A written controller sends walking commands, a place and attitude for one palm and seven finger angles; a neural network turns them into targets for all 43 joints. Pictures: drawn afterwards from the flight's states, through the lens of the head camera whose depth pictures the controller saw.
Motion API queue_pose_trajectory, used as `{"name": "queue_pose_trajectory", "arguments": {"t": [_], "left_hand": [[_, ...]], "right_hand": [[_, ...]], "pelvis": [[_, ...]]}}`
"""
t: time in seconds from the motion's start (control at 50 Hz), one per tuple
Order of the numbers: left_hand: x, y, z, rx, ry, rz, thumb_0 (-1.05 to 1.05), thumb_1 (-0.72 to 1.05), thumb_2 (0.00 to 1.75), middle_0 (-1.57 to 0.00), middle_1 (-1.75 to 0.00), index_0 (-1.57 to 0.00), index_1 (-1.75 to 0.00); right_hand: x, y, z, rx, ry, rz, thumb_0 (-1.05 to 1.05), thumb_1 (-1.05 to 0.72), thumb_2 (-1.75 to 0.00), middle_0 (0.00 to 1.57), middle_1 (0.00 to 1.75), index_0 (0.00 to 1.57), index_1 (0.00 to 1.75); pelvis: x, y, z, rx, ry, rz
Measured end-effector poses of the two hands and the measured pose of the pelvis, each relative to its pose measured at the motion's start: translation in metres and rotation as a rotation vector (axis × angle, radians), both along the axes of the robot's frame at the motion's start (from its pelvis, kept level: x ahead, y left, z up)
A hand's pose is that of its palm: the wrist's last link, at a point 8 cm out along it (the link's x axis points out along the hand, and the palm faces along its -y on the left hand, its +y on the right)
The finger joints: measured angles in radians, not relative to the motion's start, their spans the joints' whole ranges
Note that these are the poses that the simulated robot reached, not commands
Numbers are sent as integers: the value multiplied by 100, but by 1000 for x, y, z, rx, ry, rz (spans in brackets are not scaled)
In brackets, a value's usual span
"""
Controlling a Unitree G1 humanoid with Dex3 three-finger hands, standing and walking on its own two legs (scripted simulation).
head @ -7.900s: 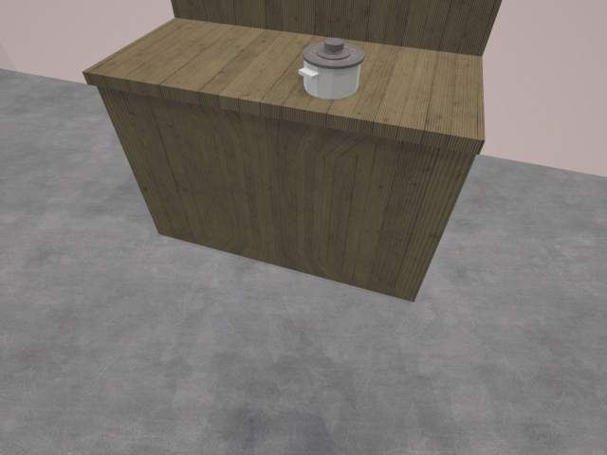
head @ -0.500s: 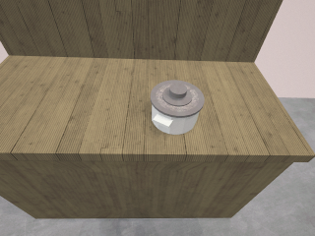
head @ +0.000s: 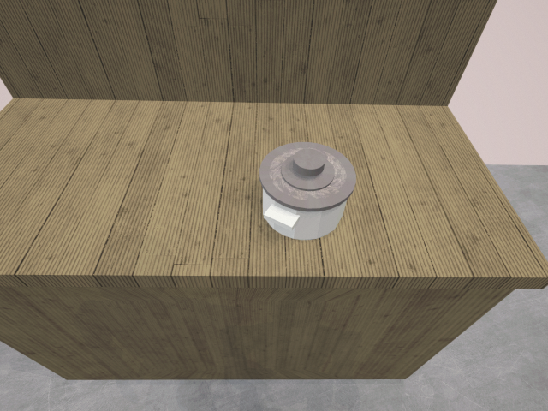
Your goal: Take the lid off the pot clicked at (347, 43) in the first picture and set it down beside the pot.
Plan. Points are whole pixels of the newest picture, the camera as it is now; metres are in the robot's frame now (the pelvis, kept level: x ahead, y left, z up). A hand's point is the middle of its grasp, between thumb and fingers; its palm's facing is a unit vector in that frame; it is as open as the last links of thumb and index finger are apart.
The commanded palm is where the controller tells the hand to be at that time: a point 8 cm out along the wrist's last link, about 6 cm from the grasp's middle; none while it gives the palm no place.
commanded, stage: look again from close up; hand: left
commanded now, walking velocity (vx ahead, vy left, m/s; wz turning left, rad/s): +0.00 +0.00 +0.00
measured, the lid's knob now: (308, 162) +0.48 -0.02 +0.11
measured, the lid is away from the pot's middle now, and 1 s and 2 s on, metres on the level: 0.00 0.00 0.00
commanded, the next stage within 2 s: shuffle to correct the standing spot in 0.98 s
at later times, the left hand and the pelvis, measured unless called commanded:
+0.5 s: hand out of the picture +0.01 +0.15 -0.18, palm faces +0.04 -0.98 -0.17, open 7.4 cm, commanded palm none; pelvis +0.02 -0.02 +0.00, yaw +0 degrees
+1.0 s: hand out of the picture +0.00 +0.13 -0.18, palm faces +0.05 -0.99 -0.15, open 7.4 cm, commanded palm none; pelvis +0.03 -0.03 +0.00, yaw +1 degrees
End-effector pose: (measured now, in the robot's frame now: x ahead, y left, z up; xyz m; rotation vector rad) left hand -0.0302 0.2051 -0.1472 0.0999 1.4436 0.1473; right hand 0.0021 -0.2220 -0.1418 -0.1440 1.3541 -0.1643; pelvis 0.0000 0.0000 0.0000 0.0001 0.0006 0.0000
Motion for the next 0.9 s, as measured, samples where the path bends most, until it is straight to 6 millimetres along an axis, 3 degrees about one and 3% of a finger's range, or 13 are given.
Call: {"name": "queue_pose_trajectory", "arguments": {"t": [0.2, 0.46, 0.9], "left_hand": [[17, -8, 0, -1, -19, -4, 1, 91, 90, -20, -30, -20, -30], [37, -10, 1, 18, -41, -11, 1, 91, 90, -20, -30, -20, -30], [31, -26, -2, -7, -19, 6, 1, 91, 90, -20, -30, -20, -30]], "right_hand": [[11, -7, 0, -3, 7, 5, 1, -94, -90, 20, 30, 20, 30], [11, -11, -1, 7, 43, 0, 1, -93, -90, 20, 30, 20, 30], [17, -19, 2, -1, 58, 7, 1, -93, -90, 20, 30, 20, 30]], "pelvis": [[10, -7, 0, 1, -2, 3], [20, -17, 1, 4, -1, 7], [27, -26, 2, 4, -4, 13]]}}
